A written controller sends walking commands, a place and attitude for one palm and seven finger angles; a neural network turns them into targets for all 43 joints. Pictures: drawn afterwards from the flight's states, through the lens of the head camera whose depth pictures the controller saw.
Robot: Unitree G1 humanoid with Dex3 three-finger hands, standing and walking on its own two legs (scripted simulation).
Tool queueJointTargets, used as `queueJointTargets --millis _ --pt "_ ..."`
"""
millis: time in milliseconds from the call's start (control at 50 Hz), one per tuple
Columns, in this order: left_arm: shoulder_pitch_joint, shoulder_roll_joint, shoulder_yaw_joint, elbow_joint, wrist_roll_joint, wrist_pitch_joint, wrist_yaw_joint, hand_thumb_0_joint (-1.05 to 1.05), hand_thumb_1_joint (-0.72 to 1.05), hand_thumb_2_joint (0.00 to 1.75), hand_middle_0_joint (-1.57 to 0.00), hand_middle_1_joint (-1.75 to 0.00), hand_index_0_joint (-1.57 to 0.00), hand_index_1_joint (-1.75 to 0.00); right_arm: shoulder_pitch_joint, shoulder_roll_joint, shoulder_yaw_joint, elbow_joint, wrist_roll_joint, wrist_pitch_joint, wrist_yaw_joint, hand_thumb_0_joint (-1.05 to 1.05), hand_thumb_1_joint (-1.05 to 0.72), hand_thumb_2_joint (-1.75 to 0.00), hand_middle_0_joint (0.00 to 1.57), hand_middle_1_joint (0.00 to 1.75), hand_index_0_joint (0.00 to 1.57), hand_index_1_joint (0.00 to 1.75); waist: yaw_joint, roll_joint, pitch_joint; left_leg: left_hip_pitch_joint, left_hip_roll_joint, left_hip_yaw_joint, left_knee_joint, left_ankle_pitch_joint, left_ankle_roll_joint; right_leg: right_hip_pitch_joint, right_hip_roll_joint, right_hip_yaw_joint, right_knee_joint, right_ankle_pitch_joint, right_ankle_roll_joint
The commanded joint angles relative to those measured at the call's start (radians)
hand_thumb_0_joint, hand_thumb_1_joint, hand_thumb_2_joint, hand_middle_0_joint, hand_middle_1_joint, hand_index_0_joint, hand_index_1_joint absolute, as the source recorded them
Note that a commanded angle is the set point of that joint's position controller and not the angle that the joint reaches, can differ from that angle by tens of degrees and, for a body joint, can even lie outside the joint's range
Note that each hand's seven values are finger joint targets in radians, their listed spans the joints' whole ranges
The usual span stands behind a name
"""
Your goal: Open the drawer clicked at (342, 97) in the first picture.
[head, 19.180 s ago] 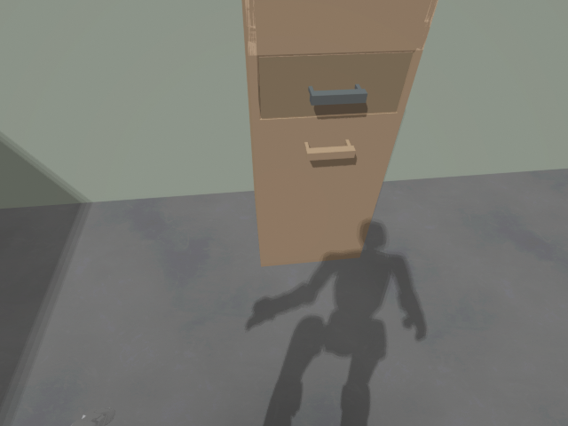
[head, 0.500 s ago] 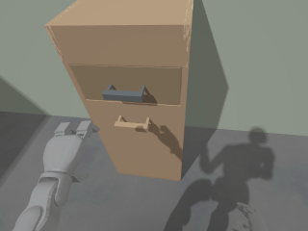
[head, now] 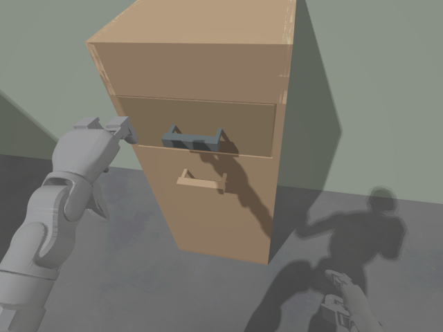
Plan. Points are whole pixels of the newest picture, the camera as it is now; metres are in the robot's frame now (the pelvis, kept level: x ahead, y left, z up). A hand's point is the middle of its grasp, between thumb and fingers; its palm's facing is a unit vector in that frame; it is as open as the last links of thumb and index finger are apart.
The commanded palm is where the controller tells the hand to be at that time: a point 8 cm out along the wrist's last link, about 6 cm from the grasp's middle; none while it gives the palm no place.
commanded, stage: raise the hand with hooked fingers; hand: left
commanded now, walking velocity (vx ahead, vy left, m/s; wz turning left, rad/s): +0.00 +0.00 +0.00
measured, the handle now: (193, 135) +0.54 +0.16 +0.03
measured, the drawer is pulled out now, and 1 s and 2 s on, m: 0.00 0.00 0.00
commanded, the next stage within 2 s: move the hooked fingers above the handle in 0.36 s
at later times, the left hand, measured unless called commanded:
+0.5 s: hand (105, 176) +0.31 +0.25 +0.15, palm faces +0.09 -0.05 -0.99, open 13.9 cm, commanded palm +0.28 +0.23 +0.20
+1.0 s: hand (140, 164) +0.37 +0.21 +0.12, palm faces -0.03 -0.03 -1.00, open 13.9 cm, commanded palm +0.35 +0.22 +0.18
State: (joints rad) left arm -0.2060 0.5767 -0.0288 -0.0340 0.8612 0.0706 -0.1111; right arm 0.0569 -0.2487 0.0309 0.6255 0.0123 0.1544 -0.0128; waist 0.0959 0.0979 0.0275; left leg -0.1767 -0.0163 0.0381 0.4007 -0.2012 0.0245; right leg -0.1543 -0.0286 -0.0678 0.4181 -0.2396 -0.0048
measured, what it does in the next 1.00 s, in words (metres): stands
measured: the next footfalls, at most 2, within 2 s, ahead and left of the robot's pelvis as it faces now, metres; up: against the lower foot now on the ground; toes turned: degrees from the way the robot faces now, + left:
none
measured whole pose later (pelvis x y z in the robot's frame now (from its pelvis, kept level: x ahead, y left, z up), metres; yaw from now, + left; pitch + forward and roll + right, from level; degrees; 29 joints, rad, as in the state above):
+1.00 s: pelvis -0.01 -0.01 +0.00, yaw +0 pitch +2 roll +0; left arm -0.42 0.53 -0.10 0.28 0.90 0.00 -0.08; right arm 0.15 -0.28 -0.01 0.66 0.03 0.15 -0.03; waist 0.05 0.08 0.01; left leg -0.26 -0.01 0.03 0.41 -0.19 0.01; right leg -0.24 -0.02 -0.07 0.44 -0.23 -0.02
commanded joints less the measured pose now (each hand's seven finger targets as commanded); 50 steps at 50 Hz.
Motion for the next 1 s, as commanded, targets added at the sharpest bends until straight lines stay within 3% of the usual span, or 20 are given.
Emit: queueJointTargets --millis 0,100,200,300,400,420,440,520,580,600,660,700,720,760,840,880,940,980 --pt "-0.214 0.194 0.156 -0.134 -0.032 -0.022 -0.01 0.0 -0.5 0.3 -0.3 -1.2 -0.3 -1.2 -0.119 -0.118 -0.042 -0.157 0.006 -0.039 0.005 0.0 -0.9 -0.9 0.2 0.3 0.2 0.3 -0.011 -0.082 -0.248 0.067 -0.002 -0.033 -0.036 0.282 -0.001 0.087 0.036 0.04 -0.042 0.268 -0.023" --pt "-0.193 0.215 0.185 -0.205 -0.051 -0.069 -0.021 0.0 -0.5 0.3 -0.3 -1.2 -0.3 -1.2 -0.111 -0.127 -0.047 -0.175 0.002 -0.044 0.019 0.0 -0.9 -0.9 0.2 0.3 0.2 0.3 -0.002 -0.091 -0.255 0.048 -0.004 -0.033 -0.035 0.275 0.002 0.086 0.035 0.038 -0.036 0.269 -0.021" --pt "-0.233 0.269 0.252 -0.296 -0.049 -0.131 0.054 0.0 -0.5 0.3 -0.3 -1.2 -0.3 -1.2 -0.09 -0.123 -0.054 -0.166 -0.008 -0.063 0.016 0.0 -0.9 -0.9 0.2 0.3 0.2 0.3 0.009 -0.02 -0.312 0.071 -0.008 -0.044 -0.027 0.291 0.002 0.088 0.034 0.043 -0.031 0.253 -0.026" --pt "-0.233 0.248 0.255 -0.216 -0.05 -0.112 0.119 0.0 -0.5 0.3 -0.3 -1.2 -0.3 -1.2 -0.084 -0.124 -0.06 -0.137 0.003 -0.063 0.016 0.0 -0.9 -0.9 0.2 0.3 0.2 0.3 0.0 -0.007 -0.277 0.05 -0.005 -0.038 -0.028 0.254 -0.004 0.058 0.032 0.045 -0.041 0.212 -0.027" --pt "-0.235 0.194 0.171 -0.162 -0.031 -0.053 0.096 0.0 -0.5 0.3 -0.3 -1.2 -0.3 -1.2 -0.108 -0.126 -0.06 -0.14 0.014 -0.053 0.015 0.0 -0.9 -0.9 0.2 0.3 0.2 0.3 -0.009 -0.056 -0.266 0.037 -0.005 -0.026 -0.04 0.205 -0.004 0.055 0.03 0.046 -0.045 0.173 -0.021" --pt "-0.25 0.178 0.137 -0.17 -0.025 -0.047 0.082 0.0 -0.5 0.3 -0.3 -1.2 -0.3 -1.2 -0.104 -0.126 -0.056 -0.14 0.01 -0.052 0.016 0.0 -0.9 -0.9 0.2 0.3 0.2 0.3 -0.015 -0.065 -0.273 0.04 -0.007 -0.026 -0.045 0.194 -0.002 0.054 0.025 0.04 -0.045 0.162 -0.018" --pt "-0.235 0.186 0.14 -0.171 -0.028 -0.045 0.071 0.0 -0.5 0.3 -0.3 -1.2 -0.3 -1.2 -0.104 -0.127 -0.059 -0.143 0.009 -0.052 0.013 0.0 -0.9 -0.9 0.2 0.3 0.2 0.3 -0.012 -0.075 -0.273 0.043 -0.007 -0.025 -0.046 0.188 0.001 0.059 0.025 0.042 -0.047 0.163 -0.018" --pt "-0.303 0.166 0.092 -0.129 -0.014 -0.055 0.035 0.0 -0.5 0.3 -0.3 -1.2 -0.3 -1.2 -0.103 -0.126 -0.048 -0.137 0.009 -0.054 0.001 0.0 -0.9 -0.9 0.2 0.3 0.2 0.3 -0.037 -0.093 -0.237 0.031 -0.01 -0.023 -0.047 0.147 0.006 0.029 0.025 0.042 -0.061 0.133 -0.015" --pt "-0.376 0.192 0.111 -0.098 -0.006 -0.089 0.041 0.0 -0.5 0.3 -0.3 -1.2 -0.3 -1.2 -0.087 -0.125 -0.047 -0.131 0.007 -0.053 -0.013 0.0 -0.9 -0.9 0.2 0.3 0.2 0.3 -0.038 -0.1 -0.223 0.029 -0.013 -0.024 -0.052 0.128 0.008 0.017 0.027 0.04 -0.069 0.117 -0.014" --pt "-0.401 0.222 0.146 -0.095 -0.012 -0.101 0.049 0.0 -0.5 0.3 -0.3 -1.2 -0.3 -1.2 -0.085 -0.125 -0.046 -0.13 0.009 -0.059 -0.015 0.0 -0.9 -0.9 0.2 0.3 0.2 0.3 -0.033 -0.103 -0.236 0.029 -0.011 -0.031 -0.049 0.123 0.007 0.025 0.031 0.045 -0.071 0.108 -0.016" --pt "-0.448 0.236 0.166 -0.088 -0.002 -0.138 0.085 0.0 -0.5 0.3 -0.3 -1.2 -0.3 -1.2 -0.067 -0.115 -0.05 -0.122 0.003 -0.063 -0.018 0.0 -0.9 -0.9 0.2 0.3 0.2 0.3 -0.019 -0.049 -0.295 0.045 -0.018 -0.028 -0.039 0.174 0.006 0.047 0.027 0.045 -0.053 0.154 -0.021" --pt "-0.448 0.26 0.206 -0.048 -0.008 -0.141 0.111 0.0 -0.5 0.3 -0.3 -1.2 -0.3 -1.2 -0.062 -0.118 -0.052 -0.116 0.007 -0.062 -0.016 0.0 -0.9 -0.9 0.2 0.3 0.2 0.3 -0.018 -0.02 -0.298 0.033 -0.015 -0.028 -0.032 0.189 0.002 0.054 0.031 0.05 -0.05 0.165 -0.026" --pt "-0.465 0.227 0.172 -0.014 -0.002 -0.135 0.115 0.0 -0.5 0.3 -0.3 -1.2 -0.3 -1.2 -0.053 -0.11 -0.051 -0.108 0.004 -0.061 -0.014 0.0 -0.9 -0.9 0.2 0.3 0.2 0.3 -0.018 -0.038 -0.307 0.025 -0.019 -0.024 -0.029 0.194 0.002 0.059 0.024 0.047 -0.043 0.177 -0.024" --pt "-0.483 0.191 0.136 0.081 0.005 -0.113 0.121 0.0 -0.5 0.3 -0.3 -1.2 -0.3 -1.2 -0.047 -0.118 -0.055 -0.096 0.011 -0.052 -0.015 0.0 -0.9 -0.9 0.2 0.3 0.2 0.3 -0.036 -0.063 -0.243 -0.007 -0.013 -0.014 -0.034 0.154 -0.001 0.011 0.025 0.043 -0.054 0.146 -0.02" --pt "-0.529 0.14 0.05 0.113 0.03 -0.075 0.104 0.0 -0.5 0.3 -0.3 -1.2 -0.3 -1.2 -0.04 -0.126 -0.06 -0.108 0.016 -0.046 -0.009 0.0 -0.9 -0.9 0.2 0.3 0.2 0.3 -0.048 -0.065 -0.283 0.003 -0.012 -0.012 -0.027 0.166 0.003 0.014 0.024 0.045 -0.045 0.157 -0.024" --pt "-0.571 0.151 0.04 0.13 0.042 -0.071 0.089 0.0 -0.5 0.3 -0.3 -1.2 -0.3 -1.2 -0.026 -0.135 -0.064 -0.107 0.017 -0.04 -0.014 0.0 -0.9 -0.9 0.2 0.3 0.2 0.3 -0.059 -0.086 -0.308 0.005 -0.014 -0.014 -0.023 0.163 0.007 0.014 0.026 0.048 -0.041 0.164 -0.022" --pt "-0.585 0.143 0.027 0.087 0.03 -0.1 0.071 0.0 -0.5 0.3 -0.3 -1.2 -0.3 -1.2 -0.011 -0.133 -0.07 -0.121 0.015 -0.044 -0.018 0.0 -0.9 -0.9 0.2 0.3 0.2 0.3 -0.055 -0.088 -0.36 0.025 -0.019 -0.02 -0.012 0.194 0.015 0.039 0.024 0.053 -0.026 0.209 -0.023" --pt "-0.589 0.172 0.061 0.091 0.021 -0.122 0.074 0.0 -0.5 0.3 -0.3 -1.2 -0.3 -1.2 0.003 -0.133 -0.073 -0.118 0.014 -0.043 -0.023 0.0 -0.9 -0.9 0.2 0.3 0.2 0.3 -0.051 -0.09 -0.373 0.028 -0.021 -0.02 -0.003 0.224 0.018 0.045 0.027 0.053 -0.015 0.25 -0.023"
